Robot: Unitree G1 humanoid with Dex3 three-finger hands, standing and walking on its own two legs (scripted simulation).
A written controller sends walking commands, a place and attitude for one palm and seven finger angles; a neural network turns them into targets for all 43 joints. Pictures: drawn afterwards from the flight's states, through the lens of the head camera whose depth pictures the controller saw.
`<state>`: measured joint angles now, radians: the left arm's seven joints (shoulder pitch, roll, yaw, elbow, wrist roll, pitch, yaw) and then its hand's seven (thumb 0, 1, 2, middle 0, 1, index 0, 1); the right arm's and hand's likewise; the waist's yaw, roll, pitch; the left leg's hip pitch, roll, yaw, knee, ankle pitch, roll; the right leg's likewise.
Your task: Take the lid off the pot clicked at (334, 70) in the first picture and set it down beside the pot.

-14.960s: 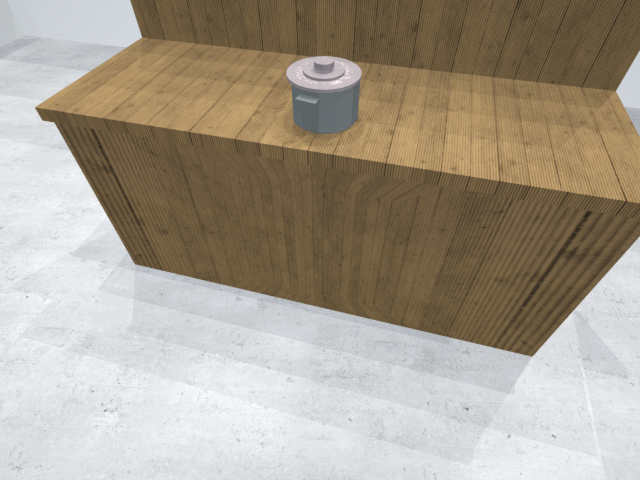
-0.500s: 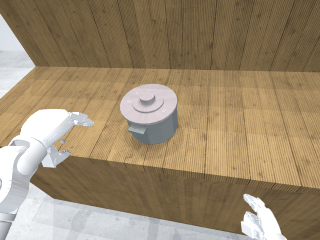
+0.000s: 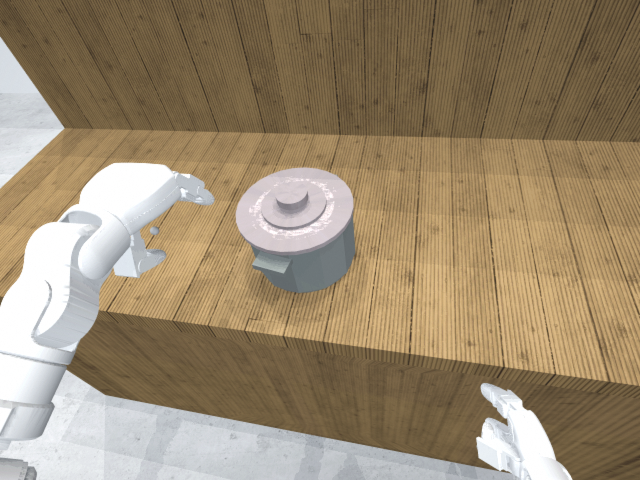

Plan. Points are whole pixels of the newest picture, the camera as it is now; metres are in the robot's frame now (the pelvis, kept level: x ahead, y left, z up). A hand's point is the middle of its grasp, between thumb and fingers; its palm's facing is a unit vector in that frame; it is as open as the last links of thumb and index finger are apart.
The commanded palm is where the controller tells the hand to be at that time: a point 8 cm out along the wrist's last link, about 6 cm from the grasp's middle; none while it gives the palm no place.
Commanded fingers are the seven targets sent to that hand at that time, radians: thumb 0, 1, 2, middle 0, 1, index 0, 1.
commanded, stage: move the open hand above the knob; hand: left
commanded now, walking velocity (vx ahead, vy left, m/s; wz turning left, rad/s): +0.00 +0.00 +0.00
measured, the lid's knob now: (291, 195) +0.49 +0.09 +0.08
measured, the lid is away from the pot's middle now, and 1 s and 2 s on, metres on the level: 0.00 0.00 0.00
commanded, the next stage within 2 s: none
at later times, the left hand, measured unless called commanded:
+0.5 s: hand (228, 227) +0.38 +0.14 +0.14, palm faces -0.22 +0.03 -0.98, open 10.3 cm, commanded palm +0.37 +0.16 +0.22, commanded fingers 0.00 -0.32 1.42 -0.82 -0.08 -0.82 -0.08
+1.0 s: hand (250, 167) +0.45 +0.12 +0.17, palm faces -0.14 -0.06 -0.99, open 10.3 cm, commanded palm +0.42 +0.12 +0.22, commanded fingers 0.00 -0.32 1.42 -0.82 -0.08 -0.82 -0.08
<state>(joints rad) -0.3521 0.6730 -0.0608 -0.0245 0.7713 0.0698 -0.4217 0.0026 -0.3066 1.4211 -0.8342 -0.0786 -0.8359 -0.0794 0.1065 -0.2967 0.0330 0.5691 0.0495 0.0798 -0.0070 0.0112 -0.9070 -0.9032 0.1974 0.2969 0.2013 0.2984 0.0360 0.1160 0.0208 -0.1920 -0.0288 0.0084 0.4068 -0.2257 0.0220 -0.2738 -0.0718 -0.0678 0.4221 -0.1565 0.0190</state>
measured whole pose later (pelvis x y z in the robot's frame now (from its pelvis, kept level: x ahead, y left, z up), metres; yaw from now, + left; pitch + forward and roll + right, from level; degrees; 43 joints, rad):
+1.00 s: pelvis +0.02 -0.01 +0.00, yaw -1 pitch +4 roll +1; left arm -0.77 0.45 -0.26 0.38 0.84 0.27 -0.33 0.00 -0.31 1.42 -0.83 -0.08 -0.83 -0.08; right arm 0.13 -0.29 0.04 0.62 0.09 0.13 0.02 0.01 -0.91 -0.90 0.20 0.30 0.20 0.30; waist -0.01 0.11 -0.03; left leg -0.23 -0.02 0.03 0.44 -0.27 0.01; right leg -0.34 -0.06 -0.05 0.49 -0.22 0.01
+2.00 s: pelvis +0.02 +0.00 +0.00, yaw -1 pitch +4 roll +1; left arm -0.85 0.39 -0.36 0.49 0.87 0.29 -0.36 0.00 -0.30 1.42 -0.83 -0.08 -0.83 -0.08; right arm 0.14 -0.27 0.03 0.62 0.08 0.15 0.02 0.01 -0.91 -0.90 0.20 0.30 0.20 0.30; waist -0.03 0.09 -0.03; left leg -0.24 -0.03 0.03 0.44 -0.27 0.02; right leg -0.36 -0.07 -0.04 0.50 -0.22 0.02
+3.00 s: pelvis +0.02 -0.01 +0.00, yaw -1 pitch +3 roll +1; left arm -0.77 0.41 -0.40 0.32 0.85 0.27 -0.38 0.00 -0.31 1.42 -0.83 -0.08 -0.83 -0.08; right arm 0.10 -0.28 0.03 0.62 0.08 0.14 0.01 0.01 -0.91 -0.90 0.20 0.30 0.20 0.30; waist -0.01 0.10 -0.02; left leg -0.22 -0.02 0.02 0.45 -0.27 0.02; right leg -0.33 -0.07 -0.05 0.50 -0.22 0.01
